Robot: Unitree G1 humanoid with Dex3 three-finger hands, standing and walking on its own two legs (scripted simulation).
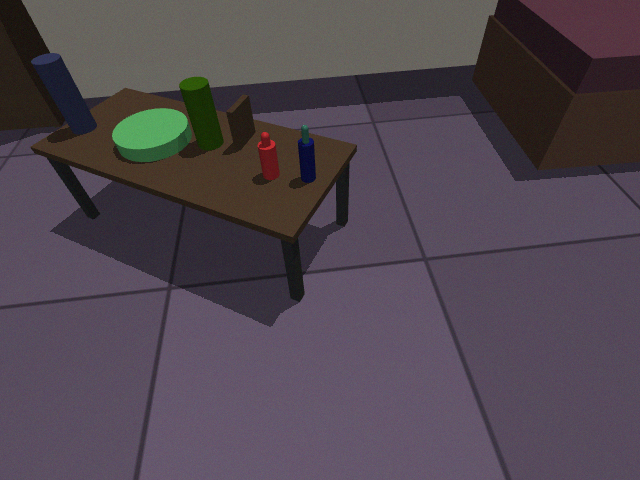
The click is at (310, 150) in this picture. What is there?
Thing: necked bottle
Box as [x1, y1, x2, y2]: [298, 125, 315, 182]
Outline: 303,125 301,127 302,137 298,140 301,179 305,182 310,182 315,178 313,140 308,137 307,126
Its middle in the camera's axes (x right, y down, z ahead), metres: -0.05 -0.27 +1.25
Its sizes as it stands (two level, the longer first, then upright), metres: 0.051 0.051 0.206
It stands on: a support 0.40 m high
